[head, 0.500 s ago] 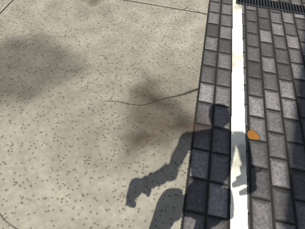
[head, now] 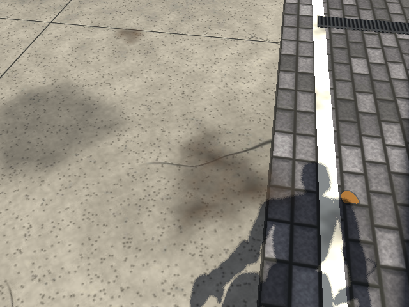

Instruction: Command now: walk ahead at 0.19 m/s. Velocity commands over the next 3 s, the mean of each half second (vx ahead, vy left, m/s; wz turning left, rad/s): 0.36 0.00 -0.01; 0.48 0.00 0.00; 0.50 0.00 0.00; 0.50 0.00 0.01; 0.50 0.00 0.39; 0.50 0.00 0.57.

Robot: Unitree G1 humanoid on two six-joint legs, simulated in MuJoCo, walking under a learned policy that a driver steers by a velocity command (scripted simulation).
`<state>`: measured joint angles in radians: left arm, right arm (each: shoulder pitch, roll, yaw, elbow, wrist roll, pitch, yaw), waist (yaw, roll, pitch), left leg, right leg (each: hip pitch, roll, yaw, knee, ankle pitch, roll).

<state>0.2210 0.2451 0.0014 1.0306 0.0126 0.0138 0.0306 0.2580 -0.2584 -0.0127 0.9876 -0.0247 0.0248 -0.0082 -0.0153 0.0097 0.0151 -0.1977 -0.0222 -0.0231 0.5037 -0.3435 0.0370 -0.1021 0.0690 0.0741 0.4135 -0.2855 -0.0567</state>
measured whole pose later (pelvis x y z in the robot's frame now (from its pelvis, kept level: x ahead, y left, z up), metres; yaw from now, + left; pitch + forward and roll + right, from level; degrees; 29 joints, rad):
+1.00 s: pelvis +0.45 +0.03 +0.00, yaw +1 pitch -1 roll -1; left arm 0.42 0.20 0.03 1.09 0.01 -0.10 0.00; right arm 0.14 -0.22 -0.03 0.93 -0.03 -0.03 0.03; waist 0.02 0.03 0.04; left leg -0.64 0.12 0.00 0.92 -0.12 0.04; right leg -0.03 0.11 -0.09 0.23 -0.19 -0.12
